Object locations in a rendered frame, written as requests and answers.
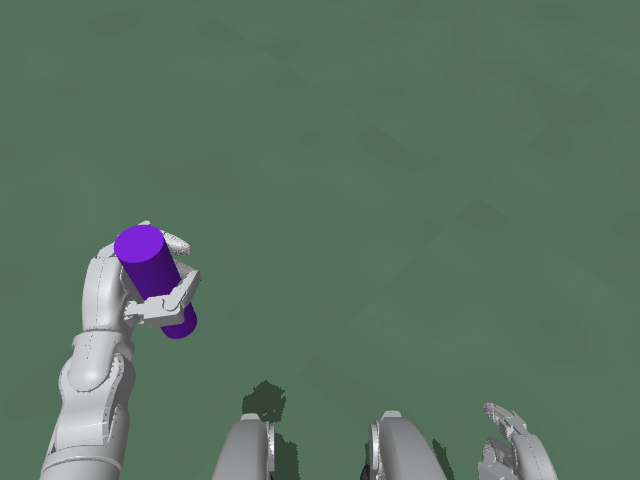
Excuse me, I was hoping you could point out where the left robot hand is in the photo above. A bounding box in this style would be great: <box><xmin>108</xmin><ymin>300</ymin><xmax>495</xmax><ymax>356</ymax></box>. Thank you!
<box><xmin>82</xmin><ymin>221</ymin><xmax>202</xmax><ymax>338</ymax></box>

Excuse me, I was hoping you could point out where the left robot arm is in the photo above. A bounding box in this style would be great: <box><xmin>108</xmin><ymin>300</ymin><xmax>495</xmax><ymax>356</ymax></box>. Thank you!
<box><xmin>39</xmin><ymin>329</ymin><xmax>136</xmax><ymax>480</ymax></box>

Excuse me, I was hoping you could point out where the can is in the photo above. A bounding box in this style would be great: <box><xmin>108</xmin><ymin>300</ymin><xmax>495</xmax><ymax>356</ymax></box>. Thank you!
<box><xmin>114</xmin><ymin>225</ymin><xmax>197</xmax><ymax>339</ymax></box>

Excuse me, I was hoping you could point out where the right robot hand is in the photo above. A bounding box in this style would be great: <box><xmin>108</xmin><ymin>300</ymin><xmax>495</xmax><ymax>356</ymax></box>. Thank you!
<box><xmin>478</xmin><ymin>402</ymin><xmax>558</xmax><ymax>480</ymax></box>

